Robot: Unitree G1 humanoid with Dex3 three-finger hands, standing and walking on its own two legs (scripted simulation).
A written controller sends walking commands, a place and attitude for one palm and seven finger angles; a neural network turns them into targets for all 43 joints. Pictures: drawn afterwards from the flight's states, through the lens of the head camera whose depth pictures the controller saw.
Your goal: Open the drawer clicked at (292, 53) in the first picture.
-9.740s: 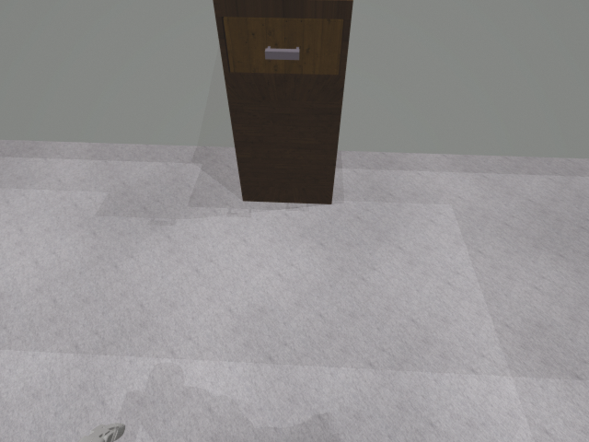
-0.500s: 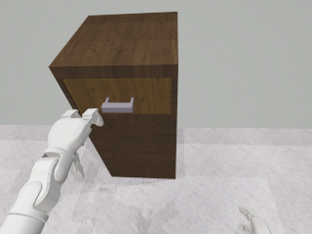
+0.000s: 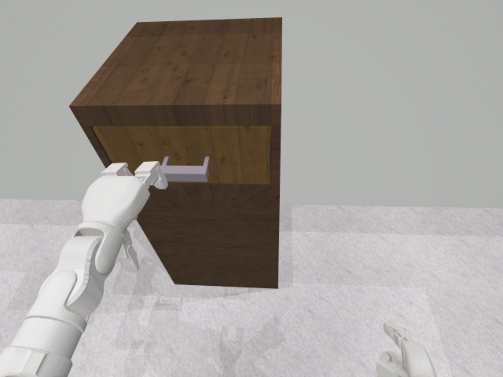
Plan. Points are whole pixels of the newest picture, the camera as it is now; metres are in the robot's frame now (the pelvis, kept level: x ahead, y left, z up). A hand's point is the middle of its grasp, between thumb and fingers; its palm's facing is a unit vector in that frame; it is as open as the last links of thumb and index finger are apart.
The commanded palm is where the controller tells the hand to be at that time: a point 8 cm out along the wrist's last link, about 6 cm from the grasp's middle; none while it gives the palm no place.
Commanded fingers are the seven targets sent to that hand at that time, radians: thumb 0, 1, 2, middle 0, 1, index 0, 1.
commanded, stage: move the hooked fingers above the handle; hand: left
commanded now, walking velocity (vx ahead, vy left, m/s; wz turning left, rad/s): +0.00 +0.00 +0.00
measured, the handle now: (184, 166) +0.54 +0.23 -0.02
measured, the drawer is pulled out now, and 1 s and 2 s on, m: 0.00 0.00 0.00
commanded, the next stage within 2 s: none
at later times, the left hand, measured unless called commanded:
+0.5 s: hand (154, 182) +0.41 +0.23 +0.08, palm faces +0.07 -0.06 -1.00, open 13.8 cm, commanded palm +0.38 +0.23 +0.13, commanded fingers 0.00 -0.50 0.30 -0.30 -1.20 -0.30 -1.20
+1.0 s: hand (162, 172) +0.46 +0.24 +0.05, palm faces -0.06 +0.01 -1.00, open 13.8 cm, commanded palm +0.45 +0.22 +0.11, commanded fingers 0.00 -0.50 0.30 -0.30 -1.20 -0.30 -1.20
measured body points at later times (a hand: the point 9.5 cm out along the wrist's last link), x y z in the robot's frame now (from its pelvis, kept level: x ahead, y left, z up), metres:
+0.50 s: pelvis +0.02 +0.01 -0.01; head +0.06 -0.02 +0.44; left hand +0.40 +0.23 +0.13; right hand +0.14 -0.25 -0.14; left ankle +0.05 +0.12 -0.73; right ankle -0.05 -0.11 -0.73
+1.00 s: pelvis +0.02 +0.00 -0.02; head +0.07 -0.03 +0.43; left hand +0.45 +0.24 +0.11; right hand +0.08 -0.27 -0.15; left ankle +0.05 +0.12 -0.73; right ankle -0.05 -0.11 -0.73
